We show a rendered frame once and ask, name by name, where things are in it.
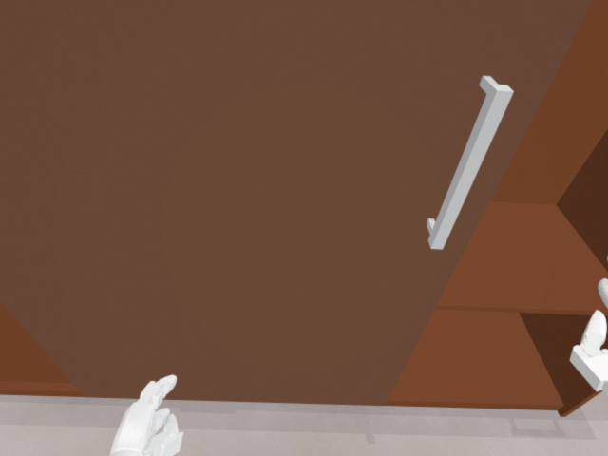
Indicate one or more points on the wardrobe door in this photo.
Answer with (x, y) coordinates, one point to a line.
(236, 192)
(21, 358)

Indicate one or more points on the handle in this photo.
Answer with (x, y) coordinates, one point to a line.
(495, 103)

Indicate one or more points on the left robot hand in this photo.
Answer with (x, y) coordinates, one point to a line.
(141, 422)

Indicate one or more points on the right robot hand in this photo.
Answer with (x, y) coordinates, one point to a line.
(588, 359)

